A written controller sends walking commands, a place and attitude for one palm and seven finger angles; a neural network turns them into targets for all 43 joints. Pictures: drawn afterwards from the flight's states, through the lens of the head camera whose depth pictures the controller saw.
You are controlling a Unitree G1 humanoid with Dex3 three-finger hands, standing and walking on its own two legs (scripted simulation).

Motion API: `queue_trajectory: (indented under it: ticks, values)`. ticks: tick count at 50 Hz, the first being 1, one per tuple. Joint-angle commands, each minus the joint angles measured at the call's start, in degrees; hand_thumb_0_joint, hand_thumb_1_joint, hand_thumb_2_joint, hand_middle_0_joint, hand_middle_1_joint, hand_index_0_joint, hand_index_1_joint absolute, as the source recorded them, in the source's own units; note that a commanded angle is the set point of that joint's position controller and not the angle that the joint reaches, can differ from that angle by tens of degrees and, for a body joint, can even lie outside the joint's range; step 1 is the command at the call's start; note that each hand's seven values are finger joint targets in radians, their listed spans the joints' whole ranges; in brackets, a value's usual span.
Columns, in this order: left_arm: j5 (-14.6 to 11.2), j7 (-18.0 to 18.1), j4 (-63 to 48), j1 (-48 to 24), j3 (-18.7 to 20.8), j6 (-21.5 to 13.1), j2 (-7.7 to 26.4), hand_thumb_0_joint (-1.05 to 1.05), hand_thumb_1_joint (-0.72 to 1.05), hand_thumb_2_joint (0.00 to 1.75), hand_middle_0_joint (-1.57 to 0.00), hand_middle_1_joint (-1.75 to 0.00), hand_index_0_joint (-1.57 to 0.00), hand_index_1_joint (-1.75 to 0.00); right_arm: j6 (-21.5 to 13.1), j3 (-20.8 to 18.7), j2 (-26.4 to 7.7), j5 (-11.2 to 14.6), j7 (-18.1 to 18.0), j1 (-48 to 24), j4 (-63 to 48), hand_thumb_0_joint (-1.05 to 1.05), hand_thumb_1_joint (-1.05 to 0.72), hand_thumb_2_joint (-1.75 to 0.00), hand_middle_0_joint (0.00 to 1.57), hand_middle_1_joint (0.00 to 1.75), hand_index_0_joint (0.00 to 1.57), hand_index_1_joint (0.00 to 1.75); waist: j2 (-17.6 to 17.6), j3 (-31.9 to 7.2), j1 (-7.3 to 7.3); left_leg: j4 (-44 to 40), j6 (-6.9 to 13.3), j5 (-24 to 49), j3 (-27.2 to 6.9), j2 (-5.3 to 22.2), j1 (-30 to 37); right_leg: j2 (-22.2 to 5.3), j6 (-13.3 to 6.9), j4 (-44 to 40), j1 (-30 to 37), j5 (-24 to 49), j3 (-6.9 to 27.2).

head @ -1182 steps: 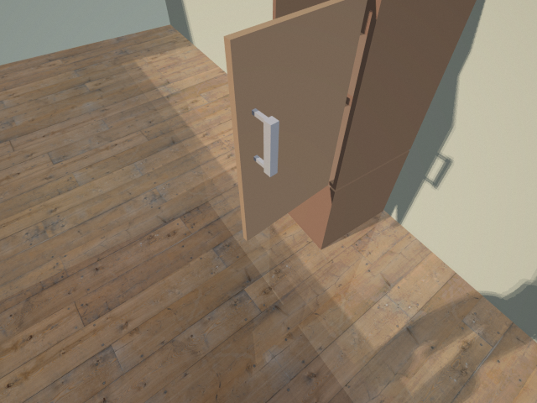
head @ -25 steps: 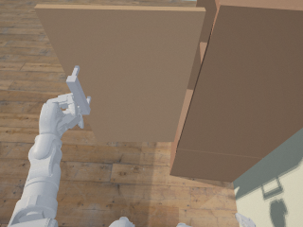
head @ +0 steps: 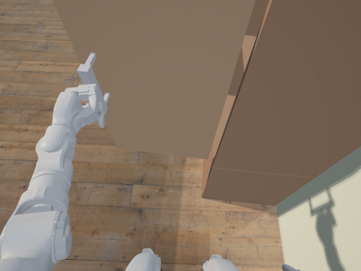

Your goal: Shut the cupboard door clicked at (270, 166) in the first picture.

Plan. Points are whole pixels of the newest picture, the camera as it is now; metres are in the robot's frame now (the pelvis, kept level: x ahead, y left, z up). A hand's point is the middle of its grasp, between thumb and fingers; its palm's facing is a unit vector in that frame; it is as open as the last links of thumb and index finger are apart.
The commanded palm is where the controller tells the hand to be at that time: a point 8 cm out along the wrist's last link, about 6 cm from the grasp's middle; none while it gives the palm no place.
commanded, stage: push the door shut along its arc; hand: left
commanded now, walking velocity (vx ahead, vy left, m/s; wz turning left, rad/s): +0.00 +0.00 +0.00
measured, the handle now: (97, 85) +0.52 +0.21 +0.08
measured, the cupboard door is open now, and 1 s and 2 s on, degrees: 89 74 62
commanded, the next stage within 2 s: pull the fist back off the door in 1.40 s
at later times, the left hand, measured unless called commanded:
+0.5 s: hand (116, 91) +0.49 +0.16 +0.09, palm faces -0.20 -0.98 -0.03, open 3.2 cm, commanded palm +0.49 +0.20 +0.08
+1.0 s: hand (140, 73) +0.55 +0.11 +0.09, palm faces -0.35 -0.94 +0.00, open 3.1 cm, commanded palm +0.56 +0.15 +0.08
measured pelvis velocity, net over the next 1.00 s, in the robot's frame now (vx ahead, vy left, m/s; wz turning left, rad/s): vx -0.01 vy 0.00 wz -0.04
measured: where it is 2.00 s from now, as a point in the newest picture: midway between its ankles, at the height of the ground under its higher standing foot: outside the picture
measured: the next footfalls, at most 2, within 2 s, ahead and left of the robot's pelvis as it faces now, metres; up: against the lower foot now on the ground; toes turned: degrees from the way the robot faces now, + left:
none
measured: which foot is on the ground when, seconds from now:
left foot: down 0.00-1.00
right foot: down 0.00-1.00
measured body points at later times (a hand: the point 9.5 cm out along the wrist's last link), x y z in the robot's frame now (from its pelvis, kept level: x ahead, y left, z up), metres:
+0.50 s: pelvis +0.00 +0.00 -0.01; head +0.10 +0.01 +0.43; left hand +0.49 +0.21 +0.10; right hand +0.02 -0.28 -0.12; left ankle +0.03 +0.10 -0.69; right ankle +0.01 -0.12 -0.69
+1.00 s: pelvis -0.01 +0.00 -0.03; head +0.14 +0.01 +0.39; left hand +0.56 +0.16 +0.10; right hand -0.03 -0.28 -0.13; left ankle +0.03 +0.10 -0.69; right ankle +0.01 -0.12 -0.69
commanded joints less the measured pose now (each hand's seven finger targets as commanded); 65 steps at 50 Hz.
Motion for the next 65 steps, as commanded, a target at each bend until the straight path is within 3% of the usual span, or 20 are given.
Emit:
queue_trajectory:
  ticks: [1, 2, 5, 10, 15, 18, 23, 26, 27, 29, 33, 38, 42, 44, 47, 51, 53, 56, 58, 65]
  values:
    - [-0.8, -1.8, -11.8, -32.9, 0.2, -4.7, 9.6, 0.00, 0.90, 0.90, -1.30, -1.50, -1.30, -1.50, -1.7, -3.5, -10.1, -0.3, -0.9, 5.2, -4.2, 0.00, -0.90, -0.90, 0.20, 0.30, 0.20, 0.30, 2.1, -22.6, -4.81, -6.8, -0.6, 13.6, -5.7, 0.6, 21.6, 2.1, -1.3, -6.2, -1.2, 13.0, 1.8]
    - [-0.7, -2.1, -11.5, -34.1, -1.3, -4.8, 8.4, 0.00, 0.90, 0.90, -1.30, -1.50, -1.30, -1.50, -1.7, -3.5, -9.9, -0.2, -0.8, 5.2, -4.2, 0.00, -0.90, -0.90, 0.20, 0.30, 0.20, 0.30, 3.1, -22.6, -5.34, -6.6, -0.5, 13.2, -5.6, 0.5, 22.1, 2.2, -1.3, -6.3, -2.0, 12.4, 1.9]
    - [-0.7, -2.8, -12.0, -34.1, 0.0, -5.5, 10.0, 0.00, 0.90, 0.90, -1.30, -1.50, -1.30, -1.50, -1.7, -3.6, -10.0, -0.5, -0.5, 5.8, -4.0, 0.00, -0.90, -0.90, 0.20, 0.30, 0.20, 0.30, 5.8, -26.0, -4.41, -6.1, -0.7, 15.5, -5.7, 0.4, 24.2, 2.2, -1.6, -5.9, -1.5, 13.4, 1.9]
    - [-0.5, -4.1, -8.7, -36.3, -0.9, -5.0, 9.6, 0.00, 0.90, 0.90, -1.30, -1.50, -1.30, -1.50, -1.2, -3.5, -10.2, -0.5, -0.4, 6.7, -3.5, 0.00, -0.90, -0.90, 0.20, 0.30, 0.20, 0.30, 5.1, -24.3, -5.70, -5.5, -0.6, 15.7, -5.7, 0.6, 22.6, 2.4, -1.5, -5.7, -3.2, 13.5, 1.8]
    - [0.1, -4.3, -4.4, -40.4, 0.8, -3.7, 12.5, 0.00, 0.90, 0.90, -1.30, -1.50, -1.30, -1.50, -0.9, -3.2, -10.6, -0.6, -0.4, 7.4, -3.1, 0.00, -0.90, -0.90, 0.20, 0.30, 0.20, 0.30, 3.9, -22.3, -6.88, -5.1, -0.1, 11.7, -5.4, 0.4, 18.8, 2.4, -1.3, -5.8, -4.2, 11.0, 2.2]
    - [0.6, -4.2, -1.1, -39.1, 5.8, -2.8, 18.5, 0.00, 0.90, 0.90, -1.30, -1.50, -1.30, -1.50, -0.3, -3.0, -11.2, -0.8, -0.3, 8.7, -3.6, 0.00, -0.90, -0.90, 0.20, 0.30, 0.20, 0.30, 1.9, -23.6, -6.06, -4.4, 0.3, 12.7, -4.8, 0.1, 15.5, 2.4, -1.3, -5.1, -1.6, 12.5, 2.7]
    - [1.6, -6.2, -1.9, -43.7, 1.8, -3.6, 15.3, 0.00, 0.90, 0.90, -1.30, -1.50, -1.30, -1.50, -0.3, -3.1, -10.6, -1.1, 0.2, 9.4, -3.8, 0.00, -0.90, -0.90, 0.20, 0.30, 0.20, 0.30, 6.1, -26.7, -7.55, -2.1, 0.2, 15.5, -5.2, 0.4, 17.7, 2.6, -1.3, -3.7, -4.7, 14.1, 2.7]
    - [1.7, -7.1, 0.1, -45.7, 3.4, -2.8, 18.3, 0.00, 0.90, 0.90, -1.30, -1.50, -1.30, -1.50, 0.1, -3.2, -11.4, -0.8, 0.1, 10.0, -3.6, 0.00, -0.90, -0.90, 0.20, 0.30, 0.20, 0.30, 4.5, -26.0, -8.36, -1.5, 0.4, 13.5, -5.0, 0.6, 15.3, 2.7, -1.1, -4.0, -5.5, 12.9, 3.3]
    - [1.7, -7.3, 0.2, -47.8, 2.0, -2.3, 17.2, 0.00, 0.90, 0.90, -1.30, -1.50, -1.30, -1.50, 0.1, -3.0, -11.2, -0.9, 0.1, 9.9, -3.3, 0.00, -0.90, -0.90, 0.20, 0.30, 0.20, 0.30, 4.6, -25.9, -9.14, -1.2, 0.6, 13.1, -4.8, 0.5, 14.7, 2.8, -1.0, -4.0, -5.4, 13.0, 3.4]
    - [1.7, -7.8, 0.2, -49.1, 3.1, -2.1, 18.6, 0.00, 0.90, 0.90, -1.30, -1.50, -1.30, -1.50, -0.1, -3.1, -11.4, -0.9, 0.0, 10.5, -3.3, 0.00, -0.90, -0.90, 0.20, 0.30, 0.20, 0.30, 5.8, -28.2, -8.87, -0.4, 0.6, 14.5, -4.9, 0.4, 15.4, 2.8, -1.0, -3.4, -5.7, 13.8, 3.4]
    - [2.0, -8.3, 2.6, -50.7, 4.9, -0.7, 21.8, 0.00, 0.90, 0.90, -1.30, -1.50, -1.30, -1.50, 0.0, -2.8, -11.6, -1.0, -0.3, 11.6, -3.0, 0.00, -0.90, -0.90, 0.20, 0.30, 0.20, 0.30, 4.7, -27.8, -9.42, 0.6, 1.0, 13.9, -4.7, 0.3, 12.6, 3.0, -1.1, -3.1, -5.3, 13.5, 3.4]
    - [3.1, -8.7, 3.2, -55.7, 1.4, -0.2, 18.7, 0.00, 0.90, 0.90, -1.30, -1.50, -1.30, -1.50, -0.6, -2.7, -11.3, -1.5, -0.2, 12.6, -2.3, 0.00, -0.90, -0.90, 0.20, 0.30, 0.20, 0.30, 8.5, -28.4, -10.97, 2.0, 0.8, 15.8, -5.5, 0.6, 15.2, 3.3, -1.3, -2.1, -10.8, 12.8, 2.8]
    - [3.6, -9.4, 5.8, -56.8, 2.4, 1.2, 20.4, 0.00, 0.90, 0.90, -1.30, -1.50, -1.30, -1.50, -0.4, -2.9, -11.9, -1.7, -0.2, 13.5, -1.9, 0.00, -0.90, -0.90, 0.20, 0.30, 0.20, 0.30, 6.9, -29.9, -11.46, 2.9, 0.8, 15.8, -5.6, 0.8, 14.2, 3.4, -1.2, -1.8, -10.9, 12.9, 2.8]
    - [3.7, -9.6, 6.1, -57.8, 4.5, 1.4, 23.4, 0.00, 0.90, 0.90, -1.30, -1.50, -1.30, -1.50, -0.4, -2.8, -12.1, -1.7, -0.5, 14.1, -1.9, 0.00, -0.90, -0.90, 0.20, 0.30, 0.20, 0.30, 7.0, -31.3, -11.16, 3.4, 0.9, 16.2, -5.4, 0.9, 13.1, 3.4, -1.1, -1.1, -10.3, 13.3, 2.9]
    - [4.7, -9.1, 8.1, -59.7, 4.0, 2.8, 23.6, 0.00, 0.90, 0.90, -1.30, -1.50, -1.30, -1.50, -0.3, -2.5, -12.0, -1.9, -0.3, 14.2, -1.8, 0.00, -0.90, -0.90, 0.20, 0.30, 0.20, 0.30, 8.1, -29.0, -11.91, 4.0, 0.9, 14.7, -5.1, 0.8, 10.9, 3.5, -1.1, -1.2, -11.8, 12.2, 2.9]
    - [6.7, -8.1, 9.2, -61.8, 7.2, 3.0, 29.5, 0.00, 0.90, 0.90, -1.30, -1.50, -1.30, -1.50, -0.1, -2.0, -12.1, -2.2, -0.5, 15.4, -2.6, 0.00, -0.90, -0.90, 0.20, 0.30, 0.20, 0.30, 7.9, -30.7, -12.00, 5.3, 1.1, 15.7, -4.8, 0.9, 7.9, 3.7, -1.0, 0.3, -10.6, 13.4, 3.0]
    - [7.0, -8.2, 8.6, -62.6, 6.2, 2.7, 28.0, 0.00, 0.90, 0.90, -1.30, -1.50, -1.30, -1.50, -0.3, -2.0, -11.6, -2.5, -0.3, 15.9, -2.7, 0.00, -0.90, -0.90, 0.20, 0.30, 0.20, 0.30, 8.8, -32.1, -12.33, 5.8, 1.1, 17.6, -4.9, 0.7, 9.1, 3.9, -1.1, 0.8, -10.6, 14.9, 2.6]
    - [7.6, -9.0, 8.1, -62.5, 7.2, 3.3, 30.0, 0.00, 0.90, 0.90, -1.30, -1.50, -1.30, -1.50, 0.2, -2.3, -12.1, -2.7, -0.3, 16.6, -2.8, 0.00, -0.90, -0.90, 0.20, 0.30, 0.20, 0.30, 8.7, -35.2, -12.09, 6.5, 1.0, 19.4, -4.9, 0.9, 9.6, 4.0, -1.0, 1.3, -9.8, 17.0, 2.9]
    - [7.3, -9.7, 9.3, -64.2, 4.8, 3.9, 26.8, 0.00, 0.90, 0.90, -1.30, -1.50, -1.30, -1.50, 0.1, -2.2, -11.7, -2.7, -0.4, 17.1, -2.4, 0.00, -0.90, -0.90, 0.20, 0.30, 0.20, 0.30, 7.2, -33.5, -13.69, 6.5, 1.2, 19.2, -5.0, 0.8, 9.6, 4.2, -0.9, 1.1, -10.8, 16.8, 2.3]
    - [8.0, -10.1, 10.7, -69.9, 1.5, 5.7, 23.3, 0.00, 0.90, 0.90, -1.30, -1.50, -1.30, -1.50, 0.0, -2.5, -12.4, -3.2, -0.5, 17.9, -0.1, 0.00, -0.90, -0.90, 0.20, 0.30, 0.20, 0.30, 12.5, -32.1, -15.36, 7.5, 0.5, 20.7, -7.1, 1.6, 15.0, 4.3, -1.5, 1.7, -20.3, 13.4, 0.9]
